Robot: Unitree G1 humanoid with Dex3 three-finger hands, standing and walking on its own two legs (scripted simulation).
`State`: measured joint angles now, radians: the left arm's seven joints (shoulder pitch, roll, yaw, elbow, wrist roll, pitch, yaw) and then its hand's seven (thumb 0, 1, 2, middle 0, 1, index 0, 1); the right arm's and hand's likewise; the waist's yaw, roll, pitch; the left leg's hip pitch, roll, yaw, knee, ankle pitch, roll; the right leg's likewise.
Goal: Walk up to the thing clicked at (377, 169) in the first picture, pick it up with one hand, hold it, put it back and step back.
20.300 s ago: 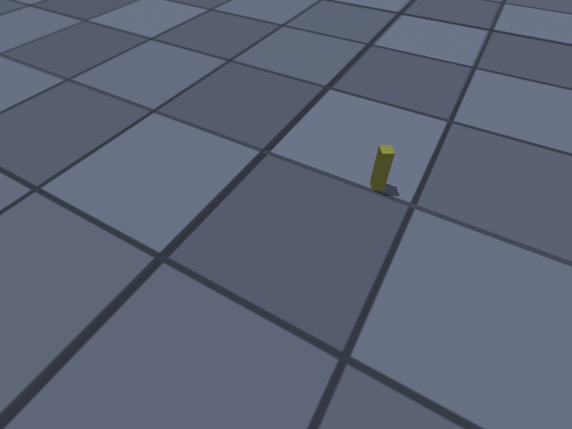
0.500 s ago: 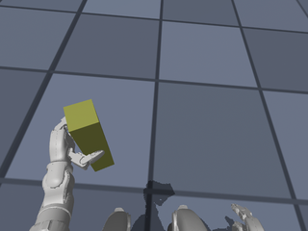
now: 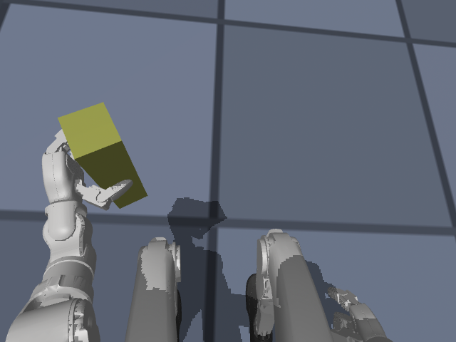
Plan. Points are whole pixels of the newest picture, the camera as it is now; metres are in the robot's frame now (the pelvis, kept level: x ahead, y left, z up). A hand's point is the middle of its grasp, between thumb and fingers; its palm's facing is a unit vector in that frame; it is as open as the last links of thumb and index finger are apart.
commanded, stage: crouch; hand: left
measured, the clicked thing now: (113, 165) +0.42 +0.19 -0.05
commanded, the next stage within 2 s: lower in 0.76 s
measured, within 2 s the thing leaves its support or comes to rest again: neither
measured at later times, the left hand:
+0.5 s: hand (115, 183) +0.43 +0.22 -0.18, palm faces +0.18 -0.98 -0.03, open 10.6 cm
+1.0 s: hand (121, 188) +0.43 +0.22 -0.24, palm faces +0.14 -0.99 -0.04, open 10.6 cm
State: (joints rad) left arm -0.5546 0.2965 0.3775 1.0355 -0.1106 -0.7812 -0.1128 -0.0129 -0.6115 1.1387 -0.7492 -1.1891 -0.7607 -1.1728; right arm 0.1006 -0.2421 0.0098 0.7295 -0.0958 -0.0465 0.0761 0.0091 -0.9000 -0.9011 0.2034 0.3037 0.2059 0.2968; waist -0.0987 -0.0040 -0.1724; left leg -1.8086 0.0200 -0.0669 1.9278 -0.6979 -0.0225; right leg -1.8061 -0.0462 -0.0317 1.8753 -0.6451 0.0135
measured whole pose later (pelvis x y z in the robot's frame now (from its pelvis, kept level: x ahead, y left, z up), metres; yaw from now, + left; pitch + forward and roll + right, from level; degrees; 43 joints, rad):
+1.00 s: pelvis -0.03 +0.01 -0.16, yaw -5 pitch +27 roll -8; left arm -0.68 0.52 0.49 1.19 -0.06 -0.80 -0.15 -0.01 -0.61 1.14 -0.74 -1.20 -0.76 -1.18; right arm 0.05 -0.31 0.15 0.71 -0.17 0.00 0.12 0.01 -0.90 -0.90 0.21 0.30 0.21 0.30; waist -0.19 -0.05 0.02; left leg -2.25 -0.01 -0.16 2.47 -0.69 -0.02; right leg -2.20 -0.03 -0.07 2.34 -0.61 0.04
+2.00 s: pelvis -0.04 +0.02 -0.19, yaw -10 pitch +17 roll -15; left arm -0.67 0.73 0.52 1.35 -0.03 -0.98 -0.02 -0.01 -0.57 1.10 -0.74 -1.17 -0.76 -1.15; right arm -0.08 -0.36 0.38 0.63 -0.30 0.02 0.16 0.00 -0.89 -0.89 0.21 0.30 0.21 0.30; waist -0.27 -0.19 0.24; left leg -2.24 -0.01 -0.29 2.61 -0.70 -0.01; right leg -2.12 0.01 -0.17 2.37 -0.57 0.07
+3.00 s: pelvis -0.04 +0.03 -0.19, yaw -12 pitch +14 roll -17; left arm -0.68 0.77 0.49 1.41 -0.06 -1.07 0.01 -0.01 -0.43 0.26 -0.45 -0.39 -0.45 -0.38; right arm -0.13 -0.36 0.45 0.59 -0.33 0.02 0.16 0.00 -0.89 -0.89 0.21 0.31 0.21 0.30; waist -0.26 -0.23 0.26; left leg -2.21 -0.01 -0.33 2.64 -0.71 0.00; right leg -2.09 0.03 -0.21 2.36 -0.56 0.07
